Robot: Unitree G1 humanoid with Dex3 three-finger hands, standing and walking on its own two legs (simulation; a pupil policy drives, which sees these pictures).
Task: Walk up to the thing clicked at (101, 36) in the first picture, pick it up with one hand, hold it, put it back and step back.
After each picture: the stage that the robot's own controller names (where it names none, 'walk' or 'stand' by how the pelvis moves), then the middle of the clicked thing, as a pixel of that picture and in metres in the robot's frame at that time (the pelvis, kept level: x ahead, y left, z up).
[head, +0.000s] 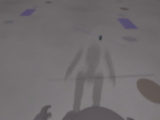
stand; (100, 37) +1.96 -0.29 -0.72
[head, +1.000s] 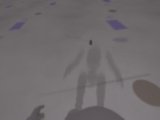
walk; (90, 42) +1.83 +0.08 -0.70
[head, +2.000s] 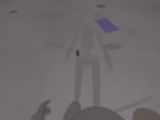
walk; (77, 53) +1.22 +0.28 -0.71
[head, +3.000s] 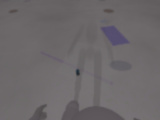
walk; (77, 72) +0.75 +0.21 -0.72
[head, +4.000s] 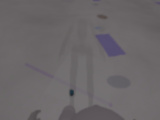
walk; (71, 92) +0.41 +0.16 -0.70
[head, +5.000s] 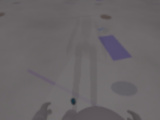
stand; (73, 101) +0.30 +0.17 -0.72
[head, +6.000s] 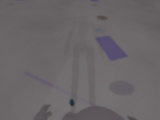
stand; (72, 102) +0.29 +0.18 -0.73
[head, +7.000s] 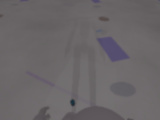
stand; (72, 102) +0.30 +0.17 -0.73
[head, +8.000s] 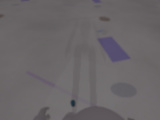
stand; (73, 103) +0.29 +0.16 -0.73
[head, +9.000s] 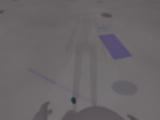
go down; (73, 100) +0.30 +0.16 -0.72
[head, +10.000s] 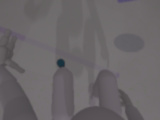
go down; (61, 63) +0.38 +0.20 -0.30
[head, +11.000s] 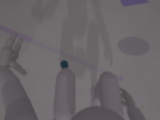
close in; (64, 65) +0.38 +0.19 -0.30
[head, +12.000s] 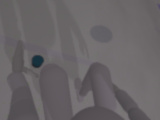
close in; (37, 62) +0.37 +0.23 -0.22
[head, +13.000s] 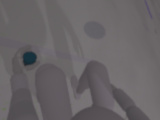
close; (29, 60) +0.37 +0.24 -0.21
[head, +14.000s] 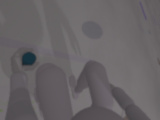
lift; (28, 60) +0.37 +0.24 -0.22
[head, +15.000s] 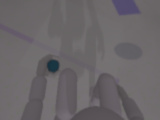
lift; (53, 68) +0.30 +0.25 -0.07
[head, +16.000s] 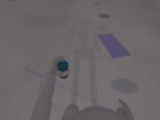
lift; (63, 70) +0.33 +0.17 +0.07
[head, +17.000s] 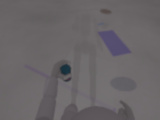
hold; (66, 73) +0.32 +0.16 +0.02
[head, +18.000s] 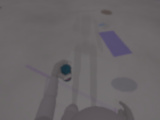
hold; (66, 73) +0.32 +0.16 +0.02
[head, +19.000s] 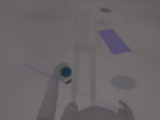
crouch; (66, 75) +0.31 +0.16 +0.00
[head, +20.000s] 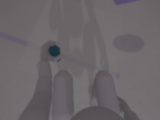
lower; (55, 54) +0.43 +0.20 -0.09
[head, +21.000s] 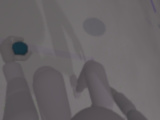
lower; (21, 51) +0.43 +0.27 -0.20
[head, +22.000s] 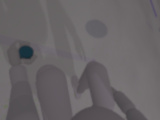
lower; (26, 55) +0.40 +0.26 -0.21
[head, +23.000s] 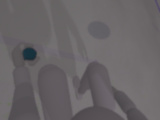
lower; (30, 56) +0.39 +0.26 -0.20
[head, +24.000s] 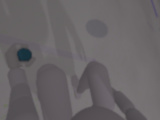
lower; (25, 57) +0.38 +0.27 -0.22
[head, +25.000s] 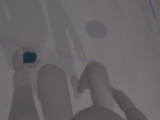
open; (29, 59) +0.38 +0.25 -0.22
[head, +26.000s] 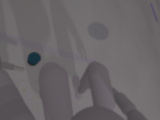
rise; (33, 59) +0.37 +0.24 -0.22
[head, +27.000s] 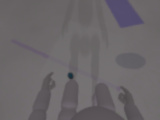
walk; (70, 76) +0.37 +0.18 -0.49
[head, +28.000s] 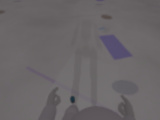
stand; (72, 99) +0.33 +0.16 -0.66
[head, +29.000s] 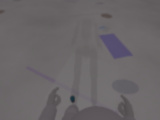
stand; (72, 99) +0.33 +0.16 -0.66
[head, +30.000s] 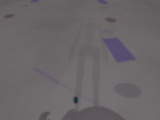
stand; (75, 100) +0.34 +0.15 -0.72
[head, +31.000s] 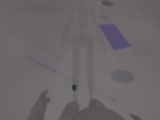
walk; (74, 87) +0.38 +0.11 -0.70
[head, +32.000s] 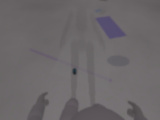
walk; (74, 71) +0.63 +0.19 -0.70
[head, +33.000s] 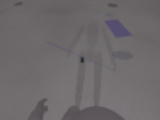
stand; (82, 60) +0.97 +0.15 -0.70
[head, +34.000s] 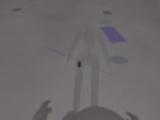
stand; (79, 64) +0.97 +0.17 -0.72
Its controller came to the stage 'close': yes
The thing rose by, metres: 0.74
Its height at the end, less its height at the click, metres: +0.00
